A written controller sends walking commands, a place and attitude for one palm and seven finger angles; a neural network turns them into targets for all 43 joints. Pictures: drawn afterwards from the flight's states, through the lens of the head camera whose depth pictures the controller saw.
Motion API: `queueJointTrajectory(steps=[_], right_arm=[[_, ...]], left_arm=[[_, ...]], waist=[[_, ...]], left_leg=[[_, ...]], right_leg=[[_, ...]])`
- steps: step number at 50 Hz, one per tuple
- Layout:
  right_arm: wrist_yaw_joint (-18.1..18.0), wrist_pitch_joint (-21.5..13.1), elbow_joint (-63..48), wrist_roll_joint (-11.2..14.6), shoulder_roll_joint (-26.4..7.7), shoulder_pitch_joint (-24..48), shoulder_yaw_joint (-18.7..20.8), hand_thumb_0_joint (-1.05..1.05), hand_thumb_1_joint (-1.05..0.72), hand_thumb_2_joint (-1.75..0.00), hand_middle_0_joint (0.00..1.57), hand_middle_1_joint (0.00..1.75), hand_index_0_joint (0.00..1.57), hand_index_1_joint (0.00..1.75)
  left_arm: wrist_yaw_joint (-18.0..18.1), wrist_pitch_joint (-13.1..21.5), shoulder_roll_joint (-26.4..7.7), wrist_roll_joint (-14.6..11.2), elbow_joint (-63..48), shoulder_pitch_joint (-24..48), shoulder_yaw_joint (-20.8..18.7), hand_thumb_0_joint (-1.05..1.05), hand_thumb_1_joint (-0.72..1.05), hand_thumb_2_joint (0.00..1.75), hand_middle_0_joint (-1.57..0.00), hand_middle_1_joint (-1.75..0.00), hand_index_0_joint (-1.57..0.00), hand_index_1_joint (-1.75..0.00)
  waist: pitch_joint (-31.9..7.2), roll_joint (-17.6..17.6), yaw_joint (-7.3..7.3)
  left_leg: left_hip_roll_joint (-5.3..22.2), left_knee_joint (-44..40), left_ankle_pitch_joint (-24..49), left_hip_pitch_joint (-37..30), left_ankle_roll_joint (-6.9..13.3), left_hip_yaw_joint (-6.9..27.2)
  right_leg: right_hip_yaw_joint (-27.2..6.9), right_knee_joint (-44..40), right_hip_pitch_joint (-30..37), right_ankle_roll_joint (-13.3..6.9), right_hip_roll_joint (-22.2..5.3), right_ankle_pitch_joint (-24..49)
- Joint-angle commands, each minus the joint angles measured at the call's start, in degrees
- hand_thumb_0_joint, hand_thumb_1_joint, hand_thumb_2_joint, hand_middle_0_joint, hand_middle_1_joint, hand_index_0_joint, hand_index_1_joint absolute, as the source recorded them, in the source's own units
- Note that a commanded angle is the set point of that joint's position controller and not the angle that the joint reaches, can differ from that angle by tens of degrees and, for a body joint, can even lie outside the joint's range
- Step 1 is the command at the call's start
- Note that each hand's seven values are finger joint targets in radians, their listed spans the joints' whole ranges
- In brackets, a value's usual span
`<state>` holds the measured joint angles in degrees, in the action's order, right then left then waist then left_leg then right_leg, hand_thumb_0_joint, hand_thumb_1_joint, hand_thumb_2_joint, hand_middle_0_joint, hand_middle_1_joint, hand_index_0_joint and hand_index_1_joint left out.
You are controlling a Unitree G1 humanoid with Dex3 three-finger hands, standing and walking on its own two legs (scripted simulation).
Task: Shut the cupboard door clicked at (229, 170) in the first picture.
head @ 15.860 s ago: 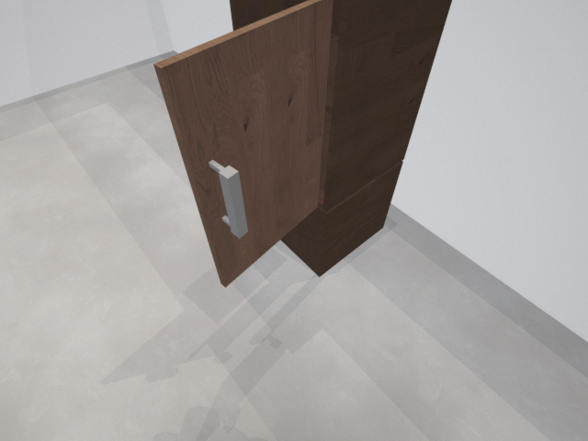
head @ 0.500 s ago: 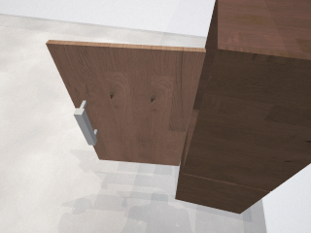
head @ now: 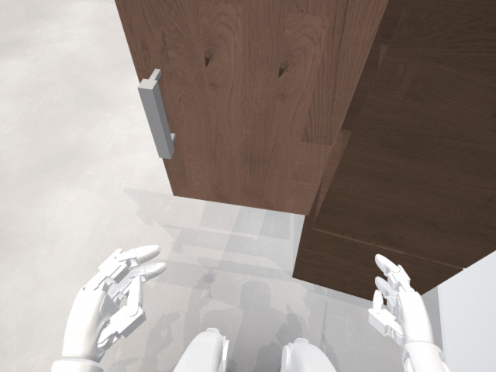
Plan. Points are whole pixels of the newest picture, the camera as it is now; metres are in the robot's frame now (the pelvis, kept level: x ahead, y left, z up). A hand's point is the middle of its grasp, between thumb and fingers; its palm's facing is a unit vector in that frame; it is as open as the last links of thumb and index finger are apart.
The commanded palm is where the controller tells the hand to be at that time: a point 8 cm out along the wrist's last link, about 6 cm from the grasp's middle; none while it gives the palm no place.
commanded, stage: raise the hand and make a fist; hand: left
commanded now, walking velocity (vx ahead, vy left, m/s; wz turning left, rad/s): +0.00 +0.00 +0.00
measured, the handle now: (162, 116) +0.54 +0.23 +0.08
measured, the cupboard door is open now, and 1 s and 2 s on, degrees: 98 98 98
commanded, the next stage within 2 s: bring the fist close to the handle in 1.40 s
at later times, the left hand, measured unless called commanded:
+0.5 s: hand (134, 278) +0.23 +0.19 +0.06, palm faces -0.05 -1.00 -0.03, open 3.5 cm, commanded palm +0.21 +0.24 +0.07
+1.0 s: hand (126, 255) +0.25 +0.20 +0.08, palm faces -0.04 -1.00 -0.05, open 3.1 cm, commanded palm +0.23 +0.25 +0.08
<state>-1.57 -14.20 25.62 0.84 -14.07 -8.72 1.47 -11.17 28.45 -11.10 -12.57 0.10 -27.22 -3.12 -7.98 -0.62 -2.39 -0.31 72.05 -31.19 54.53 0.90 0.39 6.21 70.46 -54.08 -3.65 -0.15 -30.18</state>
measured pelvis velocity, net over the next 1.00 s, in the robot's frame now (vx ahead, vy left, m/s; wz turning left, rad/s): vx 0.03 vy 0.01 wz -0.01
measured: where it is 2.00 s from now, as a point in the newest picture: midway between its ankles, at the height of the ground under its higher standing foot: outside the picture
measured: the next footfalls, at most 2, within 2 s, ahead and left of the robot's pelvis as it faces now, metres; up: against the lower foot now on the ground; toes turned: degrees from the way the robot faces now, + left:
none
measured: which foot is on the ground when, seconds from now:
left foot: down 0.00-1.00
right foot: down 0.00-1.00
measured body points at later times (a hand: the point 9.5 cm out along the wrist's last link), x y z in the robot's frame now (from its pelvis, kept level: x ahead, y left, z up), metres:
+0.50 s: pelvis +0.01 +0.02 +0.01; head +0.08 +0.03 +0.46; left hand +0.23 +0.24 +0.06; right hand +0.18 -0.23 -0.06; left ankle +0.04 +0.11 -0.63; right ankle +0.05 -0.09 -0.63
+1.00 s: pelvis +0.03 +0.01 +0.02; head +0.09 +0.02 +0.47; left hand +0.25 +0.25 +0.09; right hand +0.21 -0.21 -0.05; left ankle +0.04 +0.11 -0.63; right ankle +0.05 -0.09 -0.63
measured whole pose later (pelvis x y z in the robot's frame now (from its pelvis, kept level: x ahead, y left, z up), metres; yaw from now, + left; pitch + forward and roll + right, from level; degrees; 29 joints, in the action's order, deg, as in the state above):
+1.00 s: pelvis +0.03 +0.01 +0.02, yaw +0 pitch +15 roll -2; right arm -3.0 -9.2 26.7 1.5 -13.3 -14.7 -1.7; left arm -16.0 19.6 -14.7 -16.4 -3.9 -22.6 -8.8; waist -8.4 2.0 -0.6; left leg -0.2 66.4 -31.5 49.8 1.8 0.7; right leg 6.1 63.0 -48.5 -2.2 0.5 -29.4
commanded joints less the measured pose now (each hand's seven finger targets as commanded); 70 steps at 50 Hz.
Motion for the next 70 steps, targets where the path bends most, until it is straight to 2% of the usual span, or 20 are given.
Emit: queueJointTrajectory(steps=[1,3,5,7,9,13,17,19,23,25,28,32,35,37,41,43,49,51,57,70], right_arm=[[-1.1,-3.0,-5.6,-0.1,-7.5,-1.8,1.3,0.0,-0.9,-0.9,0.2,0.3,0.2,0.3],[-1.5,-2.5,-5.8,0.4,-7.7,-2.0,0.9,0.0,-0.9,-0.9,0.2,0.3,0.2,0.3],[-1.8,-1.8,-6.9,1.0,-7.6,-1.7,0.8,0.0,-0.9,-0.9,0.2,0.3,0.2,0.3],[-2.1,-1.1,-7.3,1.1,-6.7,-1.1,0.7,0.0,-0.9,-0.9,0.2,0.3,0.2,0.3],[-2.0,-0.5,-8.1,0.9,-5.8,-1.1,0.5,0.0,-0.9,-0.9,0.2,0.3,0.2,0.3],[-2.0,-0.4,-7.3,0.1,-5.5,-1.2,0.4,0.0,-0.9,-0.9,0.2,0.3,0.2,0.3],[-1.8,-0.8,-6.7,0.0,-6.7,-2.0,0.8,0.0,-0.9,-0.9,0.2,0.3,0.2,0.3],[-1.8,-0.9,-6.8,0.1,-7.1,-2.8,1.2,0.0,-0.9,-0.9,0.2,0.3,0.2,0.3],[-2.0,-0.3,-7.5,0.4,-7.4,-3.4,1.4,0.0,-0.9,-0.9,0.2,0.3,0.2,0.3],[-2.0,-0.1,-7.5,0.3,-7.2,-4.0,1.6,0.0,-0.9,-0.9,0.2,0.3,0.2,0.3],[-1.8,0.8,-7.6,0.2,-6.8,-4.3,1.6,0.0,-0.9,-0.9,0.2,0.3,0.2,0.3],[-1.8,2.0,-7.6,0.2,-7.1,-4.5,1.5,0.0,-0.9,-0.9,0.2,0.3,0.2,0.3],[-1.8,2.3,-8.3,0.5,-7.4,-4.5,1.2,0.0,-0.9,-0.9,0.2,0.3,0.2,0.3],[-2.0,2.3,-8.3,0.3,-7.3,-4.7,1.1,0.0,-0.9,-0.9,0.2,0.3,0.2,0.3],[-2.0,2.3,-8.0,0.5,-7.2,-4.9,0.8,0.0,-0.9,-0.9,0.2,0.3,0.2,0.3],[-2.0,2.2,-7.9,0.5,-7.1,-4.6,0.7,0.0,-0.9,-0.9,0.2,0.3,0.2,0.3],[-2.1,2.0,-7.4,0.8,-7.2,-4.8,0.7,0.0,-0.9,-0.9,0.2,0.3,0.2,0.3],[-2.2,1.8,-7.2,0.8,-7.2,-4.8,0.7,0.0,-0.9,-0.9,0.2,0.3,0.2,0.3],[-2.1,1.6,-7.0,0.8,-7.4,-4.7,0.9,0.0,-0.9,-0.9,0.2,0.3,0.2,0.3],[-2.1,1.7,-6.9,0.9,-7.2,-4.2,0.8,0.0,-0.9,-0.9,0.2,0.3,0.2,0.3]], left_arm=[[-1.2,5.0,-3.3,0.1,-17.8,12.5,3.2,0.0,0.9,0.9,-0.68,-0.82,-0.68,-0.82],[-2.7,0.9,-4.3,0.0,-14.0,9.7,2.4,0.0,0.9,0.9,-0.71,-0.86,-0.71,-0.86],[-3.1,-3.3,-6.1,-0.4,-14.6,7.7,-0.1,0.0,0.9,0.9,-0.75,-0.9,-0.75,-0.9],[-1.7,-6.8,-8.2,-1.2,-14.9,5.0,-4.4,0.0,0.9,0.9,-0.79,-0.94,-0.79,-0.94],[0.0,-8.1,-7.4,-1.9,-17.9,3.4,-5.6,0.0,0.9,0.9,-0.82,-0.98,-0.82,-0.98],[2.6,-5.2,-6.4,-1.9,-18.7,3.6,-5.6,0.0,0.9,0.9,-0.9,-1.06,-0.9,-1.06],[1.1,-2.1,-5.4,-1.4,-16.3,2.8,-3.2,0.0,0.9,0.9,-0.97,-1.14,-0.97,-1.14],[0.0,-1.4,-5.8,-1.6,-17.1,2.9,-2.9,0.0,0.9,0.9,-1.01,-1.18,-1.01,-1.18],[-0.5,-1.9,-7.0,-2.0,-18.2,2.7,-4.5,0.0,0.9,0.9,-1.08,-1.26,-1.08,-1.26],[-0.2,-1.7,-8.0,-2.3,-20.9,2.9,-5.7,0.0,0.9,0.9,-1.12,-1.3,-1.12,-1.3],[0.2,-2.1,-7.4,-2.2,-20.6,1.3,-5.9,0.0,0.9,0.9,-1.17,-1.36,-1.17,-1.36],[-0.8,-3.3,-7.7,-2.5,-17.2,2.1,-6.4,0.0,0.9,0.9,-1.24,-1.44,-1.24,-1.44],[-2.2,-3.8,-7.6,-2.7,-17.5,3.7,-6.0,0.0,0.9,0.9,-1.3,-1.5,-1.3,-1.5],[-2.7,-4.2,-9.4,-3.1,-18.0,4.6,-7.7,0.0,0.9,0.9,-1.3,-1.5,-1.3,-1.5],[-3.8,-4.5,-9.2,-4.4,-17.1,5.6,-8.6,0.0,0.9,0.9,-1.3,-1.5,-1.3,-1.5],[-4.1,-4.4,-10.0,-4.4,-17.6,6.4,-9.0,0.0,0.9,0.9,-1.3,-1.5,-1.3,-1.5],[-5.5,-5.2,-10.3,-5.6,-14.6,6.9,-10.3,0.0,0.9,0.9,-1.3,-1.5,-1.3,-1.5],[-5.9,-5.1,-10.4,-6.0,-14.6,7.4,-10.6,0.0,0.9,0.9,-1.3,-1.5,-1.3,-1.5],[-5.6,-4.5,-11.0,-6.0,-13.1,6.9,-11.2,0.0,0.9,0.9,-1.3,-1.5,-1.3,-1.5],[-5.2,-2.9,-10.0,-5.9,-12.9,7.7,-10.0,0.0,0.9,0.9,-1.3,-1.5,-1.3,-1.5]], waist=[[-8.5,4.0,6.45],[-8.3,2.5,5.55],[-10.9,1.8,3.57],[-12.6,2.4,1.32],[-14.5,1.1,0.54],[-12.3,0.9,1.2],[-9.7,0.4,2.61],[-11.0,1.8,2.76],[-10.9,2.1,2.43],[-13.8,4.9,1.91],[-13.6,5.4,1.91],[-11.1,2.5,2.92],[-10.9,3.6,2.99],[-12.6,4.0,2.83],[-12.1,2.7,2.94],[-13.0,5.0,2.65],[-12.5,2.2,2.73],[-12.8,3.0,2.52],[-11.7,1.4,2.47],[-10.3,2.1,2.81]], left_leg=[[0.1,-10.7,1.0,-4.6,1.4,4.1],[0.0,-11.9,-0.9,-3.2,1.3,4.4],[-0.2,-13.8,-1.7,-3.9,1.2,4.4],[-0.4,-15.3,0.8,-4.7,1.0,4.2],[-0.4,-16.1,4.7,-6.2,0.8,3.9],[-0.2,-15.7,7.6,-6.0,0.5,3.8],[0.2,-15.4,7.2,-6.1,0.4,4.2],[0.2,-15.4,7.8,-7.2,0.2,4.1],[0.1,-16.4,8.9,-8.2,0.1,4.2],[0.2,-16.3,13.1,-10.9,-0.2,4.2],[0.3,-16.1,17.8,-12.3,-0.6,4.0],[0.1,-15.5,15.7,-10.1,-0.2,3.5],[0.2,-16.2,14.9,-10.9,-0.3,3.5],[0.1,-15.6,16.7,-11.4,0.0,3.4],[0.1,-15.8,16.9,-11.2,-0.3,3.3],[0.0,-15.7,18.1,-12.1,-0.1,3.0],[0.0,-16.0,18.0,-11.0,0.0,2.6],[-0.2,-15.9,18.2,-10.8,0.0,2.4],[-0.3,-16.1,16.6,-9.8,0.2,2.2],[-0.4,-15.8,13.3,-8.4,0.4,1.7]], right_leg=[[-6.1,-13.6,1.5,1.8,0.9,-2.4],[-5.8,-14.4,3.0,1.9,0.7,-4.1],[-5.8,-15.3,5.9,2.0,0.5,-5.2],[-5.2,-15.5,9.4,1.8,0.7,-3.4],[-4.2,-15.2,12.3,1.9,0.6,0.2],[-3.4,-14.2,11.1,1.7,0.7,2.6],[-2.8,-13.5,8.0,1.5,0.8,2.9],[-2.9,-13.3,8.0,1.5,0.7,3.8],[-2.7,-13.6,9.0,1.5,0.9,5.1],[-2.5,-12.7,10.2,1.3,1.0,9.0],[-1.9,-12.2,11.0,1.3,1.2,13.0],[-2.4,-13.5,11.4,1.6,1.5,12.7],[-2.4,-14.1,11.6,1.5,1.5,12.0],[-2.8,-14.2,13.0,1.5,1.6,14.1],[-2.9,-14.8,14.0,1.6,1.5,14.7],[-3.2,-14.8,14.6,1.5,1.4,15.8],[-4.1,-16.2,16.8,1.9,1.2,16.5],[-4.6,-16.4,17.6,1.9,0.9,17.0],[-5.0,-17.1,17.3,2.0,0.9,14.6],[-6.6,-18.2,16.5,2.2,0.4,10.3]])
